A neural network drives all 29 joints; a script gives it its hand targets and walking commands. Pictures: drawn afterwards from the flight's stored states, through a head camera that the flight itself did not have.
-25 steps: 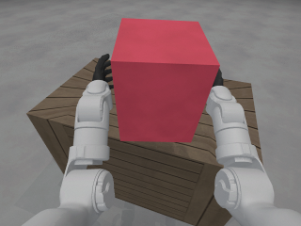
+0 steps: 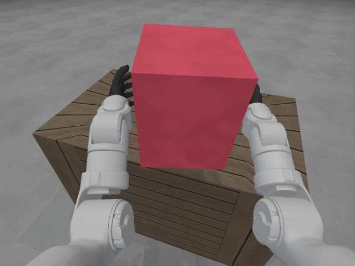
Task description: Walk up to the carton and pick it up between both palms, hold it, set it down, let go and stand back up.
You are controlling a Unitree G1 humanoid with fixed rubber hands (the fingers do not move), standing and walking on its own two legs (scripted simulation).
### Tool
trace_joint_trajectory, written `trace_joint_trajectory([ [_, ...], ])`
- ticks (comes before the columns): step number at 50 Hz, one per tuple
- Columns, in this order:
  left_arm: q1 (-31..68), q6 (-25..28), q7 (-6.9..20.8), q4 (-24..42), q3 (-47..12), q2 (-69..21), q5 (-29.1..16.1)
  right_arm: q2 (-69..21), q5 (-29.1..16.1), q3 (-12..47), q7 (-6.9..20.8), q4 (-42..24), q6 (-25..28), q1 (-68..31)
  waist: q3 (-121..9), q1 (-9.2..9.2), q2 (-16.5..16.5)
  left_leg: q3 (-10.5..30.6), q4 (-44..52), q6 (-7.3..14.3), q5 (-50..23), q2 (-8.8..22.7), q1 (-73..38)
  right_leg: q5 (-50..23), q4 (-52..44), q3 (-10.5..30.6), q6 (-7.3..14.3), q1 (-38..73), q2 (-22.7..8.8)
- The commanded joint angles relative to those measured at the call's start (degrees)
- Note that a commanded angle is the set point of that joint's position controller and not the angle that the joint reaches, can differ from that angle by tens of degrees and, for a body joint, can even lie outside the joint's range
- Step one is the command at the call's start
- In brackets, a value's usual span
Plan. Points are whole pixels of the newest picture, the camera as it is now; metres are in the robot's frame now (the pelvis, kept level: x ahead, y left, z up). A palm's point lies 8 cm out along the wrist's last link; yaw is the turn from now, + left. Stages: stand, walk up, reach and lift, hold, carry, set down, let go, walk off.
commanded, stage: hold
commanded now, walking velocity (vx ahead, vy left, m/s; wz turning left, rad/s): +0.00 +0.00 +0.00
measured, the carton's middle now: (185, 99) +0.42 +0.00 +0.21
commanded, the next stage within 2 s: none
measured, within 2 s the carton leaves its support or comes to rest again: neither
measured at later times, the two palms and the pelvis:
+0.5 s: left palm (117, 98) +0.38 +0.15 +0.23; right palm (250, 102) +0.40 -0.14 +0.21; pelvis +0.00 +0.00 +0.00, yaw +0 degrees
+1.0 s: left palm (117, 99) +0.38 +0.15 +0.23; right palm (250, 104) +0.40 -0.14 +0.21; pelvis +0.00 +0.00 +0.00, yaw +0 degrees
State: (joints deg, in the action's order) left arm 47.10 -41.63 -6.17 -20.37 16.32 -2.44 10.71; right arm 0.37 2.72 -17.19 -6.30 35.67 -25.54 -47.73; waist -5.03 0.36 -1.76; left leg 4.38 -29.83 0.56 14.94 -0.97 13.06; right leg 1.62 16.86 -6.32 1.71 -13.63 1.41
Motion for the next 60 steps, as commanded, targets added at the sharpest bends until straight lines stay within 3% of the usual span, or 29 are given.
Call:
trace_joint_trajectory([
  [1, 49.3, 4.4, 10.6, 10.0, -29.5, -36.1, -9.7, -33.2, -12.5, 24.7, 5.6, -16.6, 5.3, -61.7, -32.6, 8.78, 1.8, 0.6, 15.9, -1.7, -0.4, 1.9, 11.5, -3.2, 4.5, 4.9, -2.0, 38.2, -0.9],
  [5, 46.8, 4.4, 11.0, 8.0, -28.5, -35.0, -9.5, -32.2, -11.4, 23.2, 5.0, -15.3, 5.2, -59.1, -32.0, 10.18, 2.4, -0.3, 15.0, -1.9, -1.5, 1.5, 9.6, -4.2, 3.5, 5.6, -2.2, 36.9, -1.5],
  [9, 47.7, 4.7, 9.9, 10.7, -29.5, -35.0, -10.3, -34.4, -13.5, 27.1, 5.1, -16.9, 5.1, -59.3, -31.8, 7.91, 1.6, -0.6, 14.1, -2.2, -4.9, 0.6, 9.1, -5.9, 3.3, 5.7, -1.8, 37.3, -1.3],
  [12, 50.1, 4.8, 10.8, 13.6, -31.2, -35.4, -11.7, -33.1, -12.6, 25.1, 4.5, -15.6, 4.2, -56.8, -33.7, 11.35, 3.4, 0.2, 14.0, -2.3, -4.1, 1.5, 8.2, -7.0, 4.5, 5.4, -2.1, 38.3, -1.0],
  [16, 44.3, 3.8, 9.5, 15.9, -33.3, -38.2, -12.1, -34.1, -15.2, 28.8, 4.6, -19.7, 5.0, -57.2, -35.8, 8.81, 0.6, 0.3, 12.1, -4.7, -15.5, 1.8, 4.0, -12.2, 3.1, 6.4, -2.0, 38.4, -0.6],
  [18, 42.9, 3.1, 10.2, 13.5, -30.3, -34.9, -10.2, -33.1, -15.1, 28.2, 3.8, -18.8, 3.9, -55.5, -32.5, 9.30, 2.2, -0.1, 12.2, -3.7, -13.2, 1.1, 4.9, -12.4, 3.4, 6.3, -2.6, 38.9, -1.2],
  [19, 45.1, 3.5, 11.1, 16.1, -31.8, -34.3, -10.7, -32.6, -14.0, 26.4, 3.5, -17.5, 3.8, -52.7, -33.0, 11.74, 2.0, 0.3, 12.3, -4.0, -12.1, 1.3, 3.9, -11.9, 3.0, 6.1, -2.8, 38.7, -1.4],
  [21, 44.8, 2.9, 10.4, 13.2, -29.0, -35.2, -8.7, -33.2, -15.6, 28.8, 4.3, -17.2, 3.8, -57.5, -33.2, 7.38, 1.4, -0.4, 13.2, -2.8, -9.1, 1.0, 6.3, -8.4, 3.3, 5.9, -2.1, 38.0, -1.0],
  [22, 43.0, 2.6, 10.8, 13.9, -30.0, -35.2, -9.0, -31.7, -15.2, 27.2, 4.0, -17.3, 3.8, -54.8, -31.6, 9.81, 1.5, 0.2, 13.3, -3.4, -9.9, 1.4, 5.6, -9.9, 2.9, 5.9, -2.3, 37.5, -1.2],
  [24, 46.9, 3.0, 11.0, 11.5, -28.2, -34.3, -8.2, -31.2, -13.5, 25.1, 4.4, -13.7, 3.2, -55.9, -28.4, 10.07, 1.7, 0.1, 14.7, -2.2, -3.1, 1.0, 8.3, -4.3, 3.0, 5.4, -2.2, 35.9, -1.3],
  [25, 48.7, 2.9, 10.5, 12.9, -29.3, -36.1, -8.6, -33.0, -14.4, 26.6, 5.1, -13.7, 3.8, -57.2, -30.3, 8.05, -0.4, 0.0, 14.5, -3.0, -5.7, 1.7, 8.3, -5.1, 4.1, 4.7, -1.9, 36.5, -1.0],
  [26, 46.2, 2.9, 10.4, 14.3, -32.3, -37.2, -10.4, -31.5, -13.9, 25.4, 4.8, -15.0, 4.3, -55.5, -32.2, 10.70, -1.2, 0.7, 14.5, -4.4, -8.2, 2.2, 6.0, -7.6, 3.4, 5.0, -2.3, 37.2, -1.0],
  [28, 43.8, 2.6, 11.3, 12.2, -31.1, -34.8, -9.9, -30.8, -13.4, 24.4, 4.3, -14.6, 3.9, -53.1, -29.0, 11.63, 0.3, -0.2, 13.6, -4.4, -8.1, 1.7, 6.4, -8.1, 2.2, 6.0, -2.7, 36.7, -1.9],
  [30, 47.5, 3.3, 10.4, 13.9, -30.5, -35.9, -9.2, -33.3, -14.2, 27.8, 5.4, -16.5, 4.8, -59.2, -32.4, 8.09, 1.1, 0.4, 15.1, -3.1, -6.1, 2.2, 7.4, -5.4, 3.4, 4.7, -2.3, 37.3, -0.8],
  [34, 48.2, 3.5, 10.7, 8.2, -28.7, -35.8, -8.5, -31.4, -11.6, 23.1, 5.6, -10.7, 4.6, -58.0, -28.4, 9.64, 1.1, 0.7, 16.6, -2.5, 1.3, 2.5, 11.0, -1.9, 3.6, 4.6, -1.7, 36.3, -1.2],
  [35, 46.6, 3.4, 10.9, 7.5, -27.2, -34.5, -7.5, -32.5, -11.8, 24.5, 5.5, -12.6, 4.6, -58.2, -28.8, 8.67, 3.4, 0.3, 15.9, -1.8, -0.8, 2.2, 10.5, -3.1, 3.2, 5.1, -2.1, 37.0, -1.5],
  [36, 48.4, 3.6, 10.5, 11.7, -31.9, -37.0, -10.0, -31.0, -11.9, 23.1, 5.4, -13.5, 5.2, -57.4, -30.8, 11.13, -0.9, 1.0, 15.9, -3.5, -2.0, 2.6, 9.0, -5.1, 4.1, 5.0, -2.2, 36.9, -1.3],
  [37, 47.3, 3.6, 10.3, 11.5, -30.9, -36.8, -10.0, -33.3, -13.4, 26.4, 5.1, -17.0, 5.7, -59.9, -31.9, 8.58, 1.7, 0.1, 14.7, -2.9, -4.8, 2.0, 9.6, -6.6, 3.7, 5.3, -2.5, 38.4, -1.3],
  [40, 45.3, 3.3, 10.3, 10.7, -28.2, -35.2, -8.8, -33.7, -14.4, 28.0, 4.9, -15.8, 4.5, -58.8, -31.7, 7.43, 2.7, 0.1, 14.3, -2.3, -5.7, 1.6, 8.4, -6.2, 3.8, 5.4, -2.4, 38.0, -1.1],
  [41, 46.0, 3.4, 10.6, 11.7, -31.0, -35.9, -10.3, -32.4, -14.0, 26.2, 4.6, -15.6, 4.7, -56.6, -32.3, 10.17, 1.3, 0.3, 14.3, -3.2, -5.8, 1.7, 7.3, -6.6, 3.6, 5.3, -2.1, 37.2, -1.2],
  [44, 45.5, 3.0, 10.4, 11.6, -29.1, -35.5, -7.9, -32.1, -13.2, 25.6, 5.4, -10.8, 4.2, -54.2, -26.5, 8.71, -0.7, 0.4, 15.6, -3.5, -5.3, 2.4, 9.0, -5.7, 3.3, 5.2, -2.0, 36.6, -1.2],
  [45, 47.8, 3.7, 11.7, 9.7, -28.1, -32.9, -8.3, -31.4, -11.2, 23.0, 4.5, -11.9, 3.9, -55.0, -27.7, 11.25, 3.3, -0.5, 15.4, -1.7, -0.8, 1.0, 8.9, -3.5, 3.4, 5.3, -2.5, 36.9, -1.8],
  [49, 44.3, 3.3, 9.7, 16.0, -32.1, -37.4, -10.0, -32.5, -14.7, 28.0, 5.2, -15.6, 5.2, -55.5, -34.0, 8.51, -1.3, 0.5, 13.2, -5.3, -13.4, 2.8, 3.7, -9.2, 3.5, 5.2, -2.2, 36.8, -0.6],
  [52, 44.4, 3.3, 10.3, 15.9, -31.8, -36.2, -10.9, -31.9, -14.6, 28.2, 4.7, -18.6, 5.0, -55.9, -34.2, 9.32, 1.1, 0.1, 12.9, -3.9, -12.8, 1.7, 3.4, -10.2, 3.6, 5.1, -2.9, 37.1, -0.8],
  [53, 45.7, 3.5, 10.5, 12.0, -29.8, -34.5, -9.4, -33.0, -14.4, 27.9, 4.5, -17.8, 4.8, -59.1, -32.4, 7.52, 2.3, -0.8, 13.2, -2.1, -6.1, 0.7, 7.1, -5.5, 3.1, 5.4, -2.3, 36.8, -1.4],
  [56, 47.0, 3.4, 10.9, 12.5, -30.9, -35.5, -10.0, -31.6, -12.7, 24.5, 4.8, -12.9, 4.5, -54.8, -29.5, 10.70, 2.1, 0.3, 15.2, -3.5, -3.9, 2.3, 8.2, -5.6, 3.0, 5.4, -2.5, 36.5, -1.2],
  [58, 47.0, 3.4, 10.7, 13.3, -28.3, -33.9, -7.5, -34.1, -14.1, 27.5, 5.0, -11.7, 4.3, -55.2, -29.7, 7.28, 2.4, -0.7, 14.1, -2.4, -6.0, 1.3, 8.2, -6.3, 3.6, 5.1, -2.2, 38.1, -1.0],
  [59, 46.2, 3.2, 10.7, 13.5, -31.1, -35.3, -9.3, -32.4, -13.9, 26.5, 4.6, -15.1, 4.6, -55.8, -31.9, 9.96, 1.9, -0.1, 14.0, -3.1, -7.5, 1.6, 6.1, -8.7, 3.7, 5.0, -2.4, 37.8, -1.0],
  [60, 44.4, 3.1, 10.7, 15.1, -30.6, -35.1, -9.4, -32.8, -14.4, 27.6, 4.4, -16.9, 4.8, -54.5, -32.5, 9.59, 0.8, -0.2, 14.1, -3.6, -8.6, 1.5, 4.9, -9.3, 3.4, 5.3, -2.9, 38.4, -1.6],
])
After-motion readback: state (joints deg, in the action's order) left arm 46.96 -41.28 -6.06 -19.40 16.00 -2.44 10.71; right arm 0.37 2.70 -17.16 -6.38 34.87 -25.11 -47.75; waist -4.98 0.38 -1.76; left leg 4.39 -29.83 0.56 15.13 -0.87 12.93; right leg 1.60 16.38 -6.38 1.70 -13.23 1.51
